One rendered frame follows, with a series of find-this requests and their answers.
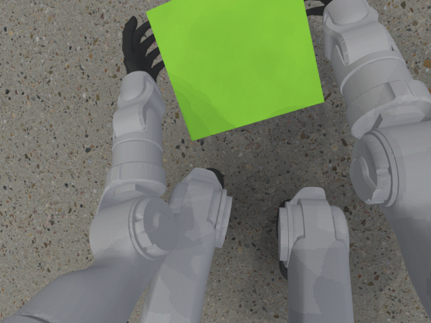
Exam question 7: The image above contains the right robot hand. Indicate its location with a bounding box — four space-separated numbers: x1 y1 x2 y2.
304 0 332 16

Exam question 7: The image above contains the robot foot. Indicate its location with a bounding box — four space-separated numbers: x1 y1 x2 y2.
206 168 224 190
276 199 291 280

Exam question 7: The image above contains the right robot foot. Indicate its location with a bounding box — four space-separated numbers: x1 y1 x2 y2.
276 199 291 280

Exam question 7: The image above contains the robot left upper arm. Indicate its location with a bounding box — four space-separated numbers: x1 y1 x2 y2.
0 194 179 323

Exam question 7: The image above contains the carton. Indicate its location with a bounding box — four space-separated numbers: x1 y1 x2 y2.
146 0 325 141

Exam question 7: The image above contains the robot right upper arm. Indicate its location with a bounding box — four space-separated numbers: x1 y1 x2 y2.
349 120 431 321

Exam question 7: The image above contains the left robot hand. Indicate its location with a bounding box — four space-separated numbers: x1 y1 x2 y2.
122 16 165 83

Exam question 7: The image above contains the left robot foot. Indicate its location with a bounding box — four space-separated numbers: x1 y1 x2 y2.
206 168 224 190

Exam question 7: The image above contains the robot left forearm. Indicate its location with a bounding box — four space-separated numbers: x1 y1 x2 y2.
95 71 166 216

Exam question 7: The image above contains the robot right forearm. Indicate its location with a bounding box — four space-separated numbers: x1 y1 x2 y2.
323 0 431 139

